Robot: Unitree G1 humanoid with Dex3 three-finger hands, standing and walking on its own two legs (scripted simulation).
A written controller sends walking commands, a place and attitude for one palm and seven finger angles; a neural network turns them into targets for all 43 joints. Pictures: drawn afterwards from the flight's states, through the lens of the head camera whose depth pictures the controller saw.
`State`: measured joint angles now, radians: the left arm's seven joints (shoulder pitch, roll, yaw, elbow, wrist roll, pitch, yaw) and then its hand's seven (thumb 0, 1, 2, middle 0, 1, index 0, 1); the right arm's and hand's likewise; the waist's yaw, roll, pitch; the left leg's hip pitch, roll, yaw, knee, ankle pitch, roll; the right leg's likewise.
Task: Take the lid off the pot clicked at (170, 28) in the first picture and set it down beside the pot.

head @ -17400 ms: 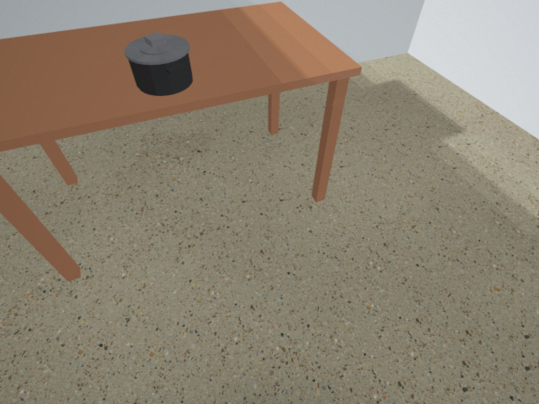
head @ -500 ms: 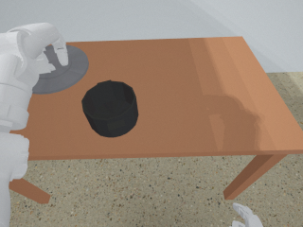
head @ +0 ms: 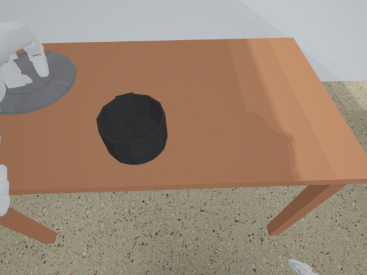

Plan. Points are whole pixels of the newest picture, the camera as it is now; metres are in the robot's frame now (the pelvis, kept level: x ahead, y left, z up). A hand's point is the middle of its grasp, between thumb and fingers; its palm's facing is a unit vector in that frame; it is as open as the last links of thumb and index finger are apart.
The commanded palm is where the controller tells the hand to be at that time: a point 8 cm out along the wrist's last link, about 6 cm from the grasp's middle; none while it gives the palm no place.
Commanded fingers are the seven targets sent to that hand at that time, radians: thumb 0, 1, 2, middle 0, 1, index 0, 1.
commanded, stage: move the lid sideways beside the pot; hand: left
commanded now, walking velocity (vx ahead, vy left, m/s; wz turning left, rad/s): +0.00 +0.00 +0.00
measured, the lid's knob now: (21, 68) +0.47 +0.33 +0.20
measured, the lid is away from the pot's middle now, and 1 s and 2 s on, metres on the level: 0.19 0.24 0.23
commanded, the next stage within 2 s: lower the lid onto the table in 0.62 s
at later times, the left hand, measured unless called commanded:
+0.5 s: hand out of the picture +0.42 +0.36 +0.22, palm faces -0.29 -0.10 -0.95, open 5.7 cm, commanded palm +0.43 +0.37 +0.30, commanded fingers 0.00 0.61 1.08 -0.73 -0.99 -1.04 -1.10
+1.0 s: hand out of the picture +0.43 +0.36 +0.20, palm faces -0.33 -0.13 -0.93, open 5.7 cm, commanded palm +0.44 +0.36 +0.28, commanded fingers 0.00 0.61 1.08 -0.73 -0.99 -1.04 -1.10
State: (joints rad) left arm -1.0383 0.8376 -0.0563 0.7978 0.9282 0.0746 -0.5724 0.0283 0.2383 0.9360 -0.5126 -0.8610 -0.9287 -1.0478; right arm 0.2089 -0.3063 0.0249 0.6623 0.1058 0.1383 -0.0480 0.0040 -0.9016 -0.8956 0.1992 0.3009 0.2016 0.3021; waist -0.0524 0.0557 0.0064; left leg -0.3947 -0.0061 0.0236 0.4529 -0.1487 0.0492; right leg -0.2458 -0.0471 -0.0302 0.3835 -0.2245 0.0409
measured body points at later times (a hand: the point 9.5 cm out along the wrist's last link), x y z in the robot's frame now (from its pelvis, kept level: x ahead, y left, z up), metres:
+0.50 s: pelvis +0.00 +0.00 +0.00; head +0.05 +0.00 +0.45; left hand +0.43 +0.36 +0.27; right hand +0.10 -0.28 -0.12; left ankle +0.05 +0.09 -0.74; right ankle -0.02 -0.16 -0.74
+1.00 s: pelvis +0.00 +0.00 +0.00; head +0.06 +0.00 +0.44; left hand +0.44 +0.36 +0.25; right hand +0.09 -0.28 -0.12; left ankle +0.05 +0.09 -0.74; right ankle -0.02 -0.16 -0.74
